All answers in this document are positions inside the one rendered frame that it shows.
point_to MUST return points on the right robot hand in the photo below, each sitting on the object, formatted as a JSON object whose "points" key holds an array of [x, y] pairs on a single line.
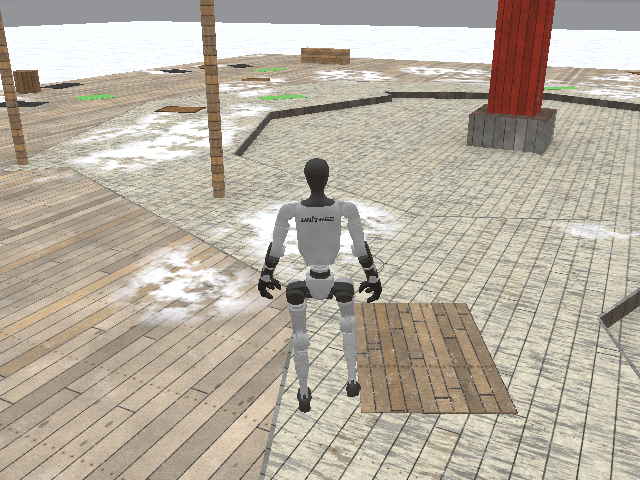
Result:
{"points": [[376, 287]]}

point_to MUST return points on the robot left upper arm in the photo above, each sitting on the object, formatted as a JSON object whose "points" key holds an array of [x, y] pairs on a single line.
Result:
{"points": [[286, 212]]}

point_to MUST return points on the right robot forearm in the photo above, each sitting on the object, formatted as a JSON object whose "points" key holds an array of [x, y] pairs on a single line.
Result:
{"points": [[368, 266]]}

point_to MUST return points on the robot left shin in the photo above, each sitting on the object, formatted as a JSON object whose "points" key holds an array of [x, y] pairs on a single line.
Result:
{"points": [[301, 367]]}

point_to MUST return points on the robot right upper arm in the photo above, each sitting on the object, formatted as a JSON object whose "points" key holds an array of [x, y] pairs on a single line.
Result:
{"points": [[350, 211]]}

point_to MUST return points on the left robot hand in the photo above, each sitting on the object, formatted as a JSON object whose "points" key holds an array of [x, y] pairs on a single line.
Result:
{"points": [[262, 287]]}

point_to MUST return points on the robot right foot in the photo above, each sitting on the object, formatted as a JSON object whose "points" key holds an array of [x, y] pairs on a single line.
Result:
{"points": [[353, 389]]}

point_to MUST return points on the left robot forearm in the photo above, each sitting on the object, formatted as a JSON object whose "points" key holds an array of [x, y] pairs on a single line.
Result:
{"points": [[269, 266]]}

